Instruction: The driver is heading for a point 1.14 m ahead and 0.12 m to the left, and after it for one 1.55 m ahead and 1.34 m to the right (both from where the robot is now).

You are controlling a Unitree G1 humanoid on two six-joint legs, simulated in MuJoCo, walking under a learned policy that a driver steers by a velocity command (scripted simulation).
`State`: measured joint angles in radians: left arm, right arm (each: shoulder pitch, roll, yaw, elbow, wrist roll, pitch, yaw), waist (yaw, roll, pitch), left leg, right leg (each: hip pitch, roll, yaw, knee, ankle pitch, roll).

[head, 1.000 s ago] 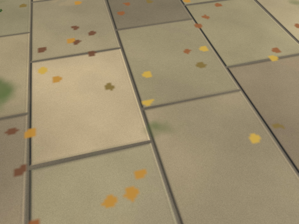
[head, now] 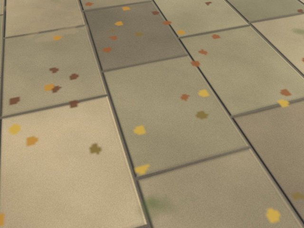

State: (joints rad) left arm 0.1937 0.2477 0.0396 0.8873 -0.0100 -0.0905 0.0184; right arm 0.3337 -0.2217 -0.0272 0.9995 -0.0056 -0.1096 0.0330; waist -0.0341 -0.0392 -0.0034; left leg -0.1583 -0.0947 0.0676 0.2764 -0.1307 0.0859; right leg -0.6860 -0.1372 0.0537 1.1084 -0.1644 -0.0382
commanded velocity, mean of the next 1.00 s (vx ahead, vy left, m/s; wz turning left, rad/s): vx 0.50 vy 0.00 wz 0.00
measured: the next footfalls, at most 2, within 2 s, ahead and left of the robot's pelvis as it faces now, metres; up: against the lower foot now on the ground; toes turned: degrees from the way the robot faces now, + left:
right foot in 0.30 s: +0.34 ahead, -0.17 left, +0.00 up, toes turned -2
left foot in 0.86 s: +0.64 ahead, +0.08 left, +0.00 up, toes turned +3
